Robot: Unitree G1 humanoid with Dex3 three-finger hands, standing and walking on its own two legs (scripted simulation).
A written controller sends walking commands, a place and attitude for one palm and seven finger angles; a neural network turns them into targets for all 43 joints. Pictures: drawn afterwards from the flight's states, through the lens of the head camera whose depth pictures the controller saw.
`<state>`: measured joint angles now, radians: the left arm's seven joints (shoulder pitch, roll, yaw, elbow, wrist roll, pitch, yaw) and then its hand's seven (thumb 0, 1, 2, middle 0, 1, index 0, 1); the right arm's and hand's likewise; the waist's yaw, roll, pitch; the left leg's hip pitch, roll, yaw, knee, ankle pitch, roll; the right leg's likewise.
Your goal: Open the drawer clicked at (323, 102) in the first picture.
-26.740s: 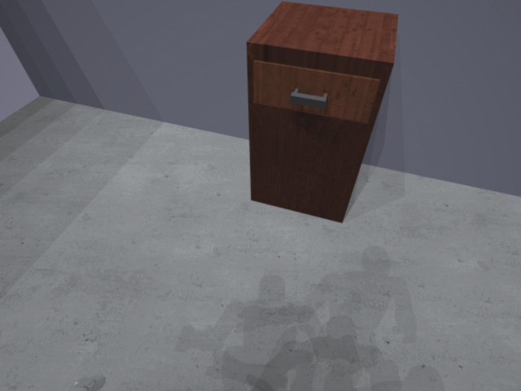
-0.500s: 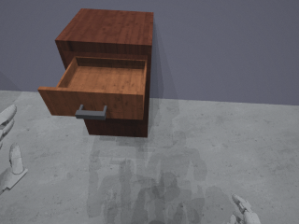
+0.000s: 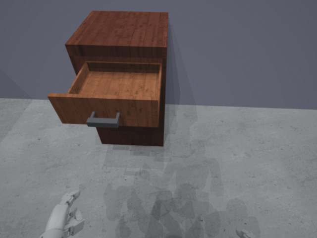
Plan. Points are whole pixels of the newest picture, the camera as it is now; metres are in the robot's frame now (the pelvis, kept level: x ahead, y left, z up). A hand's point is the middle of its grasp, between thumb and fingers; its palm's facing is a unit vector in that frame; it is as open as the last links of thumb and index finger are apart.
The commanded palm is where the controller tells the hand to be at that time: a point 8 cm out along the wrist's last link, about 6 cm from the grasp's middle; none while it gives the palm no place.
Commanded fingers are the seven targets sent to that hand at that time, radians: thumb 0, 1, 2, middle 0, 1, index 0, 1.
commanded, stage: let the arm hang, fingers relaxed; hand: left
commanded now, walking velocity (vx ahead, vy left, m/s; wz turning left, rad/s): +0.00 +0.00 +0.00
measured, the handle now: (104, 118) +0.56 +0.25 -0.09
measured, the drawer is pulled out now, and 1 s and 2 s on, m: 0.30 0.30 0.30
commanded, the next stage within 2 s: look to check the result in 0.92 s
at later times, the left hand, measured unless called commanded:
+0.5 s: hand out of the picture -0.03 +0.18 -0.16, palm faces +0.02 -0.97 -0.23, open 7.3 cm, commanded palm none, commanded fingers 0.00 0.90 0.90 -0.20 -0.30 -0.20 -0.30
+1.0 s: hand out of the picture -0.02 +0.14 -0.16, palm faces +0.03 -0.98 -0.18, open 7.3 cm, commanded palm none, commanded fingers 0.00 0.90 0.90 -0.20 -0.30 -0.20 -0.30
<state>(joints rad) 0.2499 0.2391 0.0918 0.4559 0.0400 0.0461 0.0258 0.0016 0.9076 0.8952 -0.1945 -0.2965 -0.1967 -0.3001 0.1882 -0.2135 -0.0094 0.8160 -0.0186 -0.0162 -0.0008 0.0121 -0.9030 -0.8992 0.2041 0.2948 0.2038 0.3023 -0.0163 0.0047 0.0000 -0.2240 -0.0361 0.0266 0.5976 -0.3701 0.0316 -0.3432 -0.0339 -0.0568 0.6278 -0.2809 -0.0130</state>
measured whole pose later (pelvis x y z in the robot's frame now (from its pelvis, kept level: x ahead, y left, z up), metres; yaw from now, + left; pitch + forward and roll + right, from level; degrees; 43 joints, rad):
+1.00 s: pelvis -0.01 -0.02 +0.02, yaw -1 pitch -2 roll +0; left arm 0.29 0.12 0.02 1.13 0.02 0.01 0.03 0.00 0.91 0.89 -0.20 -0.30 -0.20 -0.30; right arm 0.37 -0.11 -0.01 1.11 -0.01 0.01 -0.05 0.01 -0.91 -0.90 0.20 0.29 0.20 0.30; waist 0.00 0.01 0.05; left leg -0.12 0.01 0.03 0.42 -0.27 0.00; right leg -0.23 0.02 -0.06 0.41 -0.15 -0.04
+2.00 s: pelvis +0.00 -0.03 +0.02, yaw -1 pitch -2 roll +0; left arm 0.25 0.14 0.02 1.13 0.01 0.00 0.03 0.00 0.91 0.89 -0.20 -0.30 -0.20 -0.30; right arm 0.32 -0.12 -0.01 1.12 -0.01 0.01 -0.04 0.01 -0.91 -0.90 0.20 0.29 0.20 0.30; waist 0.00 0.01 0.07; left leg -0.09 0.02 0.03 0.39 -0.27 -0.01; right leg -0.20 0.03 -0.06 0.38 -0.16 -0.05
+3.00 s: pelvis +0.00 -0.03 +0.02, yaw -1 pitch -2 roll +0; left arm 0.23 0.15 0.03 1.13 0.01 -0.01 0.03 0.00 0.91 0.89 -0.20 -0.30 -0.20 -0.30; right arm 0.30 -0.13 -0.01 1.13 -0.01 0.00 -0.04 0.01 -0.91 -0.90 0.20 0.29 0.20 0.30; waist 0.00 0.01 0.07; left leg -0.08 0.02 0.02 0.37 -0.26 -0.01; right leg -0.18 0.03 -0.07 0.37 -0.16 -0.05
